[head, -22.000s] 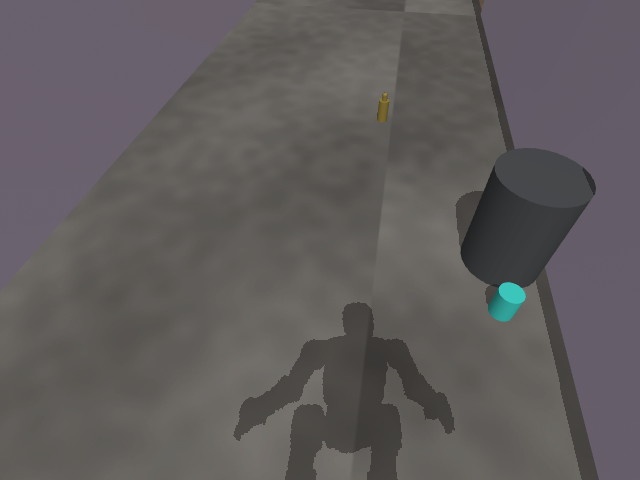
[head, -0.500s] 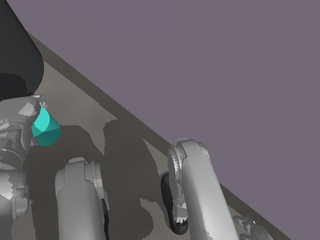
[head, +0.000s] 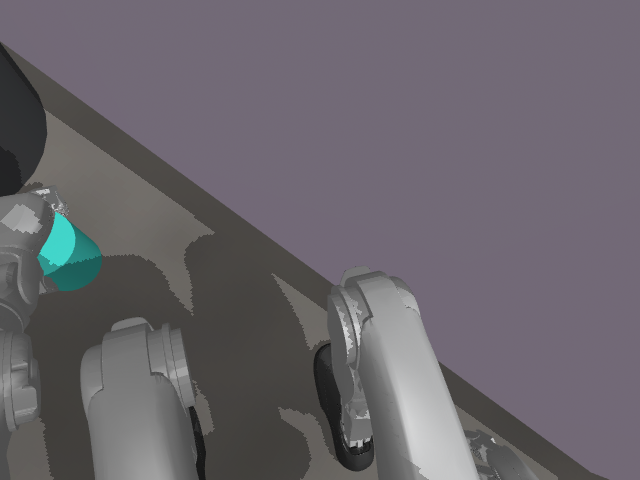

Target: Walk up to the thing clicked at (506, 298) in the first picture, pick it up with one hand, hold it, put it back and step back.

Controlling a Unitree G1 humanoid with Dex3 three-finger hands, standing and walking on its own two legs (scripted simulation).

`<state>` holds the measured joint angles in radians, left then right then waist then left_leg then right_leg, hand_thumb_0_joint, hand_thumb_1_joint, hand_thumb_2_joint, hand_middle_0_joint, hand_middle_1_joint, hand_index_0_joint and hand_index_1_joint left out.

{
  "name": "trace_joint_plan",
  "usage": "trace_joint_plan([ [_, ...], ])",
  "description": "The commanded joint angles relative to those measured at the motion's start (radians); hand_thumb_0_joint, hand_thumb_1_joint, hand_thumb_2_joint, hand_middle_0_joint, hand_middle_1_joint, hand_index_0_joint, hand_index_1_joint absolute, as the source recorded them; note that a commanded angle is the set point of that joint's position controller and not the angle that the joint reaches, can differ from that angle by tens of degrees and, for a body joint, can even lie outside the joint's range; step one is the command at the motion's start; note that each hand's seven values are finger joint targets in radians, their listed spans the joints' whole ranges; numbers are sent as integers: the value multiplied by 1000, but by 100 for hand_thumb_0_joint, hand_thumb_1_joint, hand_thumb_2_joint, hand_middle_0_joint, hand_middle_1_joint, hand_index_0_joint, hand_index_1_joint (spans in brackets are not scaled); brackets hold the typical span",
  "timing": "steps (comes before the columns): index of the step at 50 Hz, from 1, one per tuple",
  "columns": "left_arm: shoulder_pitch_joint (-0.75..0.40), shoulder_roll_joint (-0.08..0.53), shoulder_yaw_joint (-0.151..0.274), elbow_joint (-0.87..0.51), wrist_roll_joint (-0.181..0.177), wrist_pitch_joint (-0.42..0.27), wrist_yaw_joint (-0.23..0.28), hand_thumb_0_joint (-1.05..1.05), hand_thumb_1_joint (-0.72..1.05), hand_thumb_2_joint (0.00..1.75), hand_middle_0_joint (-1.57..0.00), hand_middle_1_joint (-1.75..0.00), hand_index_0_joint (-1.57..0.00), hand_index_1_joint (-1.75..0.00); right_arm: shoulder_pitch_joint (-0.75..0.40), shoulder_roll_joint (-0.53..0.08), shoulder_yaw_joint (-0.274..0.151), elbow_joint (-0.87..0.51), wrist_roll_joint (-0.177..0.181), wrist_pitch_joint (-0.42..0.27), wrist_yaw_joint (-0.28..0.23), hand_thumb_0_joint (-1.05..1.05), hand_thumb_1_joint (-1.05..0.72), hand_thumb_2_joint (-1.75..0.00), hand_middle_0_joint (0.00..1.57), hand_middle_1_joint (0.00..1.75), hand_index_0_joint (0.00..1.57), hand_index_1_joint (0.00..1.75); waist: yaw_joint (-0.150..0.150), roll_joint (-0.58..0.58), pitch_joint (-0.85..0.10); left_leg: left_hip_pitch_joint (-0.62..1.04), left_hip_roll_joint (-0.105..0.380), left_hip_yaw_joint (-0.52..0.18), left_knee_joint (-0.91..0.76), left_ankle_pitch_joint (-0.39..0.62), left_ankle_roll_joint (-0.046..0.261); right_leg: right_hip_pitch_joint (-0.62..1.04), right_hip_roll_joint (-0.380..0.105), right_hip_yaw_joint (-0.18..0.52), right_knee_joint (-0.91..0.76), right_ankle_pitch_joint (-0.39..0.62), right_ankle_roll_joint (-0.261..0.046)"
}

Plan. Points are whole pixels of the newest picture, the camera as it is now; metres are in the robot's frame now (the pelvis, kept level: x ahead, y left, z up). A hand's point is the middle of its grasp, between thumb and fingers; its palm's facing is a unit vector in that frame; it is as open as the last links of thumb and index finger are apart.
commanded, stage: rest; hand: left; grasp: from above
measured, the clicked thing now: (54, 253) +0.43 +0.27 -0.26
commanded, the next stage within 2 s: open in 0.04 s
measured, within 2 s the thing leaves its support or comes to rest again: neither
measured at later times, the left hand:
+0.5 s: hand (34, 255) +0.42 +0.28 -0.21, palm faces -0.47 -0.07 -0.88, open 12.3 cm
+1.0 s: hand (32, 252) +0.43 +0.28 -0.22, palm faces -0.48 -0.09 -0.87, open 13.5 cm
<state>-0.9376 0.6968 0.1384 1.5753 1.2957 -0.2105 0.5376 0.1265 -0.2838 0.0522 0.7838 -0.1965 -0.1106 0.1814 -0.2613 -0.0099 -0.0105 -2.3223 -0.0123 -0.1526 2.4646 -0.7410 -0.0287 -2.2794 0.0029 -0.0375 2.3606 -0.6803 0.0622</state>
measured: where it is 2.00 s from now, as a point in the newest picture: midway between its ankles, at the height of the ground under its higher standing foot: (272, 458)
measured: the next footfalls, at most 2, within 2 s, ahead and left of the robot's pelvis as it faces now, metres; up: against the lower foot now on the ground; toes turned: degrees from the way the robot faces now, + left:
none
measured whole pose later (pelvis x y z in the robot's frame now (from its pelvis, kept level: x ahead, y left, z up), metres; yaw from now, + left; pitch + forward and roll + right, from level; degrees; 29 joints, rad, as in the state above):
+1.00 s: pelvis +0.00 +0.00 -0.01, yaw -2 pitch +31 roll -10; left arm -0.97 0.79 0.14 1.70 1.31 -0.23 0.60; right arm 0.15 -0.31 0.10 0.80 -0.24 -0.21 0.28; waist -0.31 -0.02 0.03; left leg -2.34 -0.02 -0.19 2.51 -0.74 -0.02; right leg -2.27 0.01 -0.07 2.37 -0.67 0.07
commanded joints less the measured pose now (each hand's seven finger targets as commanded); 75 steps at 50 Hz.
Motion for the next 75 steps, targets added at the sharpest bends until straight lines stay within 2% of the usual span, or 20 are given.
trace_joint_plan([
  [1, -319, 255, 3, -68, 6, -9, 58, 0, 54, 108, -92, -91, -92, -91, 234, -270, -67, 10, 2, -10, -3, 0, -90, -90, 20, 30, 20, 30, -39, 253, -642, 449, -8, 108, -242, 216, 55, 336, 33, -136, -216, 228, -85],
  [7, -369, 275, -5, 14, 33, -41, 80, 0, 58, 102, -91, -95, -93, -93, 228, -286, -47, 1, -16, -34, 15, 0, -90, -90, 20, 30, 20, 30, -76, 226, -560, 385, -10, 103, -214, 158, 62, 313, 37, -147, -211, 181, -81],
  [15, -363, 313, 15, 27, 49, -53, 124, 0, -2, 99, -43, -101, -45, -99, 215, -296, -37, -1, -29, -55, 23, 0, -89, -89, 20, 30, 20, 30, -70, 239, -576, 378, -10, 96, -224, 126, 61, 316, 43, -157, -217, 148, -76],
  [17, -412, 310, -6, 31, 56, -53, 130, 0, -10, 100, -37, -103, -39, -101, 218, -301, -35, 0, -32, -66, 29, 0, -89, -89, 20, 30, 20, 30, -96, 257, -540, 371, -8, 96, -211, 103, 61, 284, 42, -160, -208, 133, -75],
  [20, -386, 336, 26, 8, 52, -47, 151, 0, -18, 103, -32, -104, -33, -103, 219, -306, -37, 1, -31, -70, 30, 0, -89, -90, 20, 30, 20, 30, -80, 272, -576, 398, -8, 93, -219, 128, 57, 299, 41, -161, -202, 153, -73],
  [24, -417, 307, -4, 34, 49, -34, 157, 0, -26, 110, -25, -113, -26, -111, 216, -308, -32, 9, -38, -91, 47, 0, -90, -90, 20, 30, 20, 30, -109, 297, -550, 405, -6, 89, -211, 116, 54, 277, 42, -167, -199, 154, -75],
  [25, -387, 329, 24, 32, 44, -33, 165, 0, -29, 111, -23, -114, -24, -113, 223, -315, -34, 11, -40, -89, 48, 0, -89, -90, 20, 30, 20, 30, -91, 303, -560, 412, -6, 86, -228, 132, 52, 287, 40, -170, -202, 164, -73],
  [30, -381, 324, 6, 30, 28, -16, 153, 0, -42, 119, -14, -122, -14, -121, 218, -310, -27, 14, -40, -103, 64, 0, -90, -90, 20, 30, 20, 30, -90, 313, -567, 410, -4, 90, -216, 134, 53, 299, 45, -165, -202, 173, -80],
  [35, -391, 297, -8, 21, 15, -12, 130, 0, -43, 119, -11, -124, -13, -123, 226, -310, -30, 20, -41, -108, 78, 0, -90, -90, 20, 30, 20, 30, -106, 338, -570, 444, 0, 76, -221, 159, 47, 288, 39, -173, -186, 203, -78],
  [39, -326, 327, 30, -8, 5, -14, 132, 0, -44, 120, -11, -124, -12, -123, 234, -316, -33, 22, -38, -103, 79, 0, -90, -90, 20, 30, 20, 30, -74, 364, -610, 468, -4, 81, -237, 210, 44, 325, 36, -172, -188, 238, -76],
  [42, -384, 299, -7, -9, 5, -20, 115, 0, -43, 121, -12, -126, -13, -125, 240, -307, -28, 26, -41, -104, 87, 0, -90, -90, 20, 30, 20, 30, -109, 332, -587, 438, -5, 88, -210, 187, 51, 330, 41, -167, -197, 231, -77],
  [44, -337, 333, 22, -16, -5, -23, 118, 0, -44, 117, -11, -123, -12, -122, 238, -314, -30, 23, -33, -102, 82, 0, -90, -90, 20, 30, 20, 30, -75, 323, -595, 430, -5, 91, -216, 192, 52, 346, 41, -162, -209, 229, -78],
  [50, -361, 309, 9, -26, -1, -28, 115, 0, -43, 120, -11, -124, -12, -123, 242, -312, -33, 23, -34, -103, 89, 0, -90, -90, 20, 30, 20, 30, -97, 326, -599, 456, -3, 81, -220, 202, 47, 330, 38, -173, -192, 235, -77],
  [53, -331, 313, 16, -30, -2, -32, 123, 0, -44, 121, -11, -125, -12, -124, 230, -312, -37, 18, -29, -99, 84, 0, -90, -90, 20, 30, 20, 30, -77, 340, -595, 456, -3, 82, -231, 188, 46, 320, 40, -172, -198, 217, -81],
  [54, -353, 302, 11, -27, 6, -31, 120, 0, -43, 120, -11, -125, -12, -124, 237, -311, -36, 18, -34, -100, 86, 0, -90, -90, 20, 30, 20, 30, -97, 324, -594, 461, -3, 84, -225, 193, 48, 324, 37, -173, -199, 225, -75],
  [59, -328, 322, 29, -51, -1, -25, 130, 0, -42, 121, -12, -125, -12, -124, 232, -315, -45, 19, -30, -94, 82, 0, -90, -90, 20, 30, 20, 30, -74, 354, -615, 476, -3, 80, -243, 211, 44, 321, 38, -174, -194, 234, -76],
  [62, -395, 300, -1, -30, 9, -23, 123, 0, -43, 121, -11, -124, -12, -124, 234, -311, -41, 25, -34, -94, 85, 0, -90, -90, 20, 30, 20, 30, -109, 327, -578, 446, -2, 84, -222, 174, 50, 300, 37, -174, -200, 211, -75],
  [66, -324, 323, 23, -30, -2, -22, 123, 0, -43, 124, -12, -126, -12, -126, 230, -312, -39, 21, -29, -93, 80, 0, -90, -90, 20, 30, 20, 30, -73, 332, -602, 456, -3, 87, -233, 182, 50, 329, 41, -166, -208, 210, -79],
  [72, -367, 335, 21, -89, -10, -15, 110, 0, -56, 101, -6, -105, -7, -105, 239, -310, -47, 16, -25, -91, 76, 0, -92, -91, 20, 30, 20, 30, -83, 334, -634, 467, -1, 93, -212, 205, 51, 340, 36, -159, -205, 238, -77],
  [75, -251, 334, 56, -256, -52, 13, 106, 0, -57, 102, -7, -105, -7, -105, 215, -302, -77, -9, -4, -78, 70, 0, -92, -91, 20, 30, 20, 30, -10, 427, -771, 570, -3, 103, -275, 263, 39, 388, 31, -148, -207, 275, -85],
])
